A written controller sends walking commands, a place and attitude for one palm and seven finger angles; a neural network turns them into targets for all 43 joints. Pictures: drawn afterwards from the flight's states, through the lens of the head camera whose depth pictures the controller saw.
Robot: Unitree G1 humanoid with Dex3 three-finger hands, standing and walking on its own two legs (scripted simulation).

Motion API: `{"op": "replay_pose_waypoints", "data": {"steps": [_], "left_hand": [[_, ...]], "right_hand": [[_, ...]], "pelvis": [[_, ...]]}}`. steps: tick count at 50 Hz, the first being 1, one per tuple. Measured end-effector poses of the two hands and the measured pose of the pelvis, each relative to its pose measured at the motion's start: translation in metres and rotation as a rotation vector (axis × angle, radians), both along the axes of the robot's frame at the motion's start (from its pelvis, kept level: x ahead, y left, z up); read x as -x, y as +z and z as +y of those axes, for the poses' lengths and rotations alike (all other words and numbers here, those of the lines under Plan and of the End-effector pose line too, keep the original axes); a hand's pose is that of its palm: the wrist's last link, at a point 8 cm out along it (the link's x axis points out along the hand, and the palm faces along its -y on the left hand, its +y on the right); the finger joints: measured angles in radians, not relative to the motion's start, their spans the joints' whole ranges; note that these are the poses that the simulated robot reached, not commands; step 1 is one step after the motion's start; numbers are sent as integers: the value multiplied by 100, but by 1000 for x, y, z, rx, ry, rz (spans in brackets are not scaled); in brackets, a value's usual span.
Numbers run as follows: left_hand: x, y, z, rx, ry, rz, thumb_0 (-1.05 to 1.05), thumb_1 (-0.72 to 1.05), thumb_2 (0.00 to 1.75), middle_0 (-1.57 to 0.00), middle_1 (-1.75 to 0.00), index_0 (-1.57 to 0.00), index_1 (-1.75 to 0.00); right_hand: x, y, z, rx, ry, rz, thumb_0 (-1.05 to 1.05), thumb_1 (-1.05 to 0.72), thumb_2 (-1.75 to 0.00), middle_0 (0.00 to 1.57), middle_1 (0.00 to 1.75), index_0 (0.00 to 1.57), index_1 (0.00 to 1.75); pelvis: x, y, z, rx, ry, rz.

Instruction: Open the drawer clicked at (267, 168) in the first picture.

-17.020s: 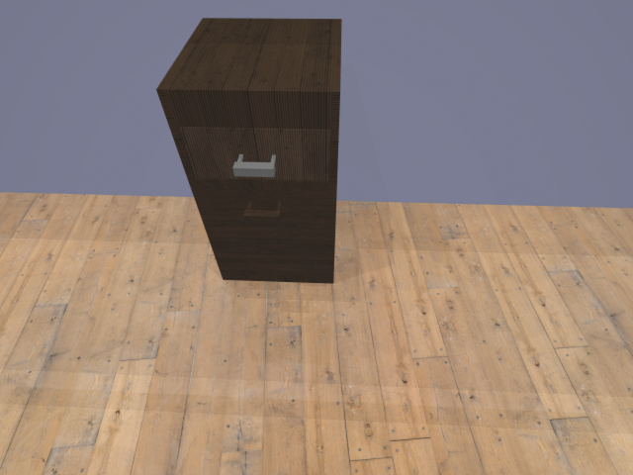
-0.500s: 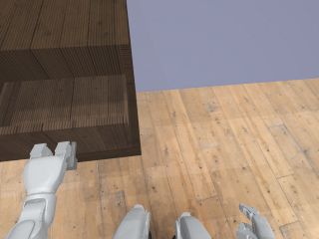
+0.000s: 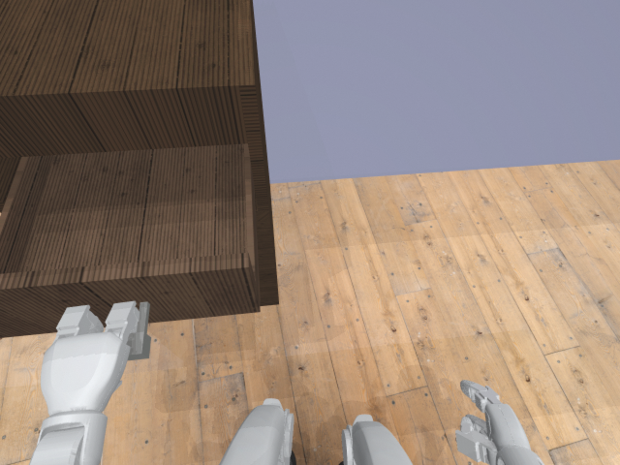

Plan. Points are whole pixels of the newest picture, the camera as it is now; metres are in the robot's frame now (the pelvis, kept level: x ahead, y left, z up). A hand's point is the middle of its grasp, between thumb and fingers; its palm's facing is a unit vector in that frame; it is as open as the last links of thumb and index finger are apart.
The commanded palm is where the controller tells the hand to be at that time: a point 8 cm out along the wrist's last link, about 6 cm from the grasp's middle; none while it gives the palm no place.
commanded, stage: pull the drawer open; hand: left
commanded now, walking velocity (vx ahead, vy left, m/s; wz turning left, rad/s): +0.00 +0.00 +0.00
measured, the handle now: (106, 331) +0.27 +0.29 -0.04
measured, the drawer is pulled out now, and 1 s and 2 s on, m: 0.20 0.26 0.29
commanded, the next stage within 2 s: none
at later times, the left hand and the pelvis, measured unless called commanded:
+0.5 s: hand (105, 401) +0.19 +0.28 -0.06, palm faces -0.09 -0.08 -0.99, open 6.0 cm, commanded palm +0.16 +0.28 -0.01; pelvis +0.00 +0.00 +0.00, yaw +0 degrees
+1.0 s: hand (100, 429) +0.16 +0.27 -0.06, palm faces -0.12 -0.08 -0.99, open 6.0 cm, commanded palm +0.13 +0.27 -0.01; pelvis +0.00 -0.01 -0.01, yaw +1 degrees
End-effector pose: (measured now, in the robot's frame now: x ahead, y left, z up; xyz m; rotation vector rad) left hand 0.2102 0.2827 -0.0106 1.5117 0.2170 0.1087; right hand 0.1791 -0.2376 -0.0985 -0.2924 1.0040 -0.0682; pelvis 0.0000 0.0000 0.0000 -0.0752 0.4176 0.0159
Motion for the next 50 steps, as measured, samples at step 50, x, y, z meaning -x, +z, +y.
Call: {"op": "replay_pose_waypoints", "data": {"steps": [50], "left_hand": [[63,3,-12,23,2,53,2,65,71,-29,-134,-41,-135]], "right_hand": [[-36,-8,14,-38,84,-75,1,-91,-90,20,30,20,30]], "pelvis": [[-1,-11,-8,-11,7,8]]}}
